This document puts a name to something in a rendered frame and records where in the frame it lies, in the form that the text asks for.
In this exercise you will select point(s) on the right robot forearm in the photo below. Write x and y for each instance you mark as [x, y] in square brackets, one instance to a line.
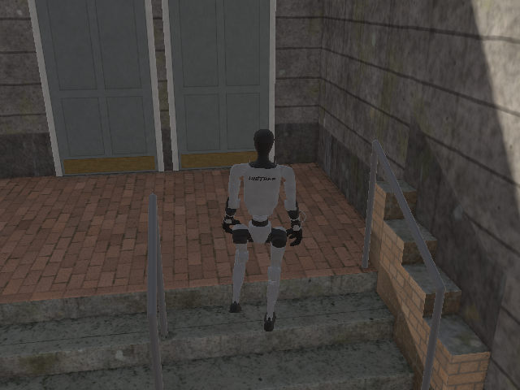
[295, 218]

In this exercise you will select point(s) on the humanoid robot torso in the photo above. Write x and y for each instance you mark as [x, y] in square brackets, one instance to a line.
[261, 194]

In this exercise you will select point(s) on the robot right hand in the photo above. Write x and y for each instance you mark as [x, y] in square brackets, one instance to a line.
[297, 234]

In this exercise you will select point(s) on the left robot thigh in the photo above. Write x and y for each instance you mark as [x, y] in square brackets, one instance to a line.
[240, 236]

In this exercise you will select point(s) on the robot right upper arm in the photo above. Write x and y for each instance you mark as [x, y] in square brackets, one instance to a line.
[289, 187]

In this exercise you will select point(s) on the robot left upper arm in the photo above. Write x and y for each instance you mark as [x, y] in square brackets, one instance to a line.
[234, 184]

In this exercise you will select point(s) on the robot left hand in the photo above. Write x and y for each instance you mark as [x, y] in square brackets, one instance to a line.
[227, 228]

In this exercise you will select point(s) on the left robot forearm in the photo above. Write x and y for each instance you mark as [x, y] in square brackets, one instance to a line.
[229, 213]

